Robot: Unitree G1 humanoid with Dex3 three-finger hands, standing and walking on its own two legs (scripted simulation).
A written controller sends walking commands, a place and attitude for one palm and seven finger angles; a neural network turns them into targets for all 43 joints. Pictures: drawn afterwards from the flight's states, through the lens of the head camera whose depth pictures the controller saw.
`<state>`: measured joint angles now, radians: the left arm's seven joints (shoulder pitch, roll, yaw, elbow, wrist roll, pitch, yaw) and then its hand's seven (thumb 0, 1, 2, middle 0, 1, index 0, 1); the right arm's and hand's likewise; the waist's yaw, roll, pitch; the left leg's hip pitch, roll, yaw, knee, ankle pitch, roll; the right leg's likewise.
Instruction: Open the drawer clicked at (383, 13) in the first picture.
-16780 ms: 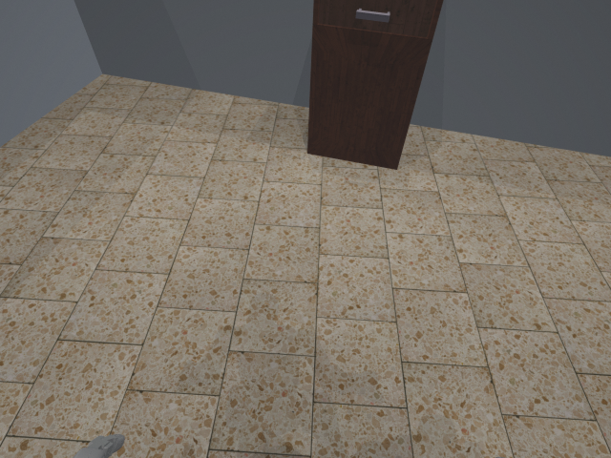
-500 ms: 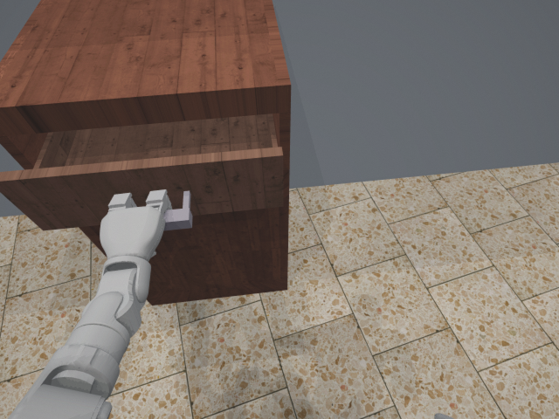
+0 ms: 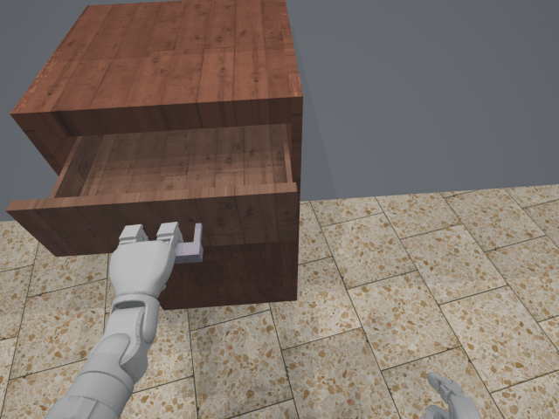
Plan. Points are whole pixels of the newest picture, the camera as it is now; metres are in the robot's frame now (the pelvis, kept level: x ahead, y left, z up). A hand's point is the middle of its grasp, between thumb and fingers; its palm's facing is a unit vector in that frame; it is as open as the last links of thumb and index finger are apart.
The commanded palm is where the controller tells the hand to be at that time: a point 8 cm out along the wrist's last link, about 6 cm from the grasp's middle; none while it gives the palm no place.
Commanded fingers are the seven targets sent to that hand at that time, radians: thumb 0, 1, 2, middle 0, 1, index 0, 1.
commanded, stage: pull the drawer open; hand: left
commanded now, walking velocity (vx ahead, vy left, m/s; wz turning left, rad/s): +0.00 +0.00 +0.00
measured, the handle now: (163, 243) +0.38 +0.22 +0.00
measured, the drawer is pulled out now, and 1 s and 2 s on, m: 0.16 0.28 0.30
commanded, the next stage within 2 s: open the thumb to release the handle in 1.44 s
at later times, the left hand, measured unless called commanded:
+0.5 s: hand (151, 311) +0.27 +0.22 -0.02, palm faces +0.01 -0.06 -1.00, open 5.7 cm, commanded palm +0.23 +0.22 +0.04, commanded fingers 0.00 0.90 0.90 -0.40 -1.35 -0.40 -1.35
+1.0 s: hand (144, 356) +0.21 +0.21 -0.02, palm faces +0.01 -0.08 -1.00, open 5.8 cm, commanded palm +0.17 +0.21 +0.04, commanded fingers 0.00 0.90 0.90 -0.40 -1.35 -0.40 -1.35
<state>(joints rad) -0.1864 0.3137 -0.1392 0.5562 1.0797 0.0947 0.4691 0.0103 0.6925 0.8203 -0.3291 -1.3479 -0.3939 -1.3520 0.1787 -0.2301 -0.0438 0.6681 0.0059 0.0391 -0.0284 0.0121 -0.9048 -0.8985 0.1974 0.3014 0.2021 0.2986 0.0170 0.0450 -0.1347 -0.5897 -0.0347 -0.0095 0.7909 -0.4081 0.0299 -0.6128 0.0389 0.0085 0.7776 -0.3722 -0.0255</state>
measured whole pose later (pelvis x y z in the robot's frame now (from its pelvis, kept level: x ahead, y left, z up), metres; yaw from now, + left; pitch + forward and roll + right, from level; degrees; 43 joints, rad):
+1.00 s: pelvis +0.00 -0.01 +0.00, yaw -1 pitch +8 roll +1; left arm 0.34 0.30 -0.15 0.08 1.09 0.10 0.48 0.04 0.68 0.80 -0.31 -1.34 -0.41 -1.35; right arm 0.09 -0.22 -0.01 0.62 -0.02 0.04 0.00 0.01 -0.90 -0.90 0.20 0.30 0.20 0.30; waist 0.06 0.04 -0.12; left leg -0.53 -0.03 0.01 0.81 -0.43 0.02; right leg -0.57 0.05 0.02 0.83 -0.40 -0.04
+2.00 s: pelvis -0.01 -0.02 -0.01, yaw -1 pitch +8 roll +1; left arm 0.34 0.29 -0.15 0.06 1.08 0.13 0.47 0.00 -0.13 0.46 -0.36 -1.25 -0.34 -1.24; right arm 0.08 -0.21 0.00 0.62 -0.02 0.05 -0.03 0.02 -0.90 -0.90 0.20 0.30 0.20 0.30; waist 0.07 0.04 -0.12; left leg -0.54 -0.03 0.00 0.82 -0.42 0.01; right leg -0.58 0.05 0.02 0.85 -0.40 -0.05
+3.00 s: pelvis -0.01 -0.01 +0.02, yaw +0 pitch +2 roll +1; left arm 0.30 0.34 -0.19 -0.10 1.02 0.18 0.31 0.00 -0.50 0.30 -0.34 -1.21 -0.40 -1.24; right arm 0.06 -0.22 0.01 0.63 -0.01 0.07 -0.03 0.02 -0.90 -0.90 0.20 0.30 0.20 0.30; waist 0.10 0.07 -0.07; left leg -0.34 -0.03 -0.01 0.65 -0.35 0.01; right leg -0.38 0.04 0.02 0.68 -0.33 -0.04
